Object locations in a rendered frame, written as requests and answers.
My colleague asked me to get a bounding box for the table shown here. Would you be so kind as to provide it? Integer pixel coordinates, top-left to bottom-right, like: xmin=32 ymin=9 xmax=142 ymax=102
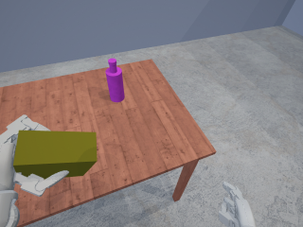
xmin=0 ymin=59 xmax=217 ymax=227

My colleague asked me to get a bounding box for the sponge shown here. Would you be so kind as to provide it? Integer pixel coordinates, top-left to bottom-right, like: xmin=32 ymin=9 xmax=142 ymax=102
xmin=13 ymin=130 xmax=98 ymax=179

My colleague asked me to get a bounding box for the robot right hand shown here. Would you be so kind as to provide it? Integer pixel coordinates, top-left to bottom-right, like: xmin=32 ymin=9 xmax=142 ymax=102
xmin=219 ymin=182 xmax=257 ymax=227

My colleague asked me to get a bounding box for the robot left hand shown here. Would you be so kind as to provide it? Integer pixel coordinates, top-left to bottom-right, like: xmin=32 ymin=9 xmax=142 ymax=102
xmin=0 ymin=114 xmax=69 ymax=197

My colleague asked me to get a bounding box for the robot left forearm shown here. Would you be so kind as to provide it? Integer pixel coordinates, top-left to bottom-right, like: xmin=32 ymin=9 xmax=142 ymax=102
xmin=0 ymin=190 xmax=20 ymax=227

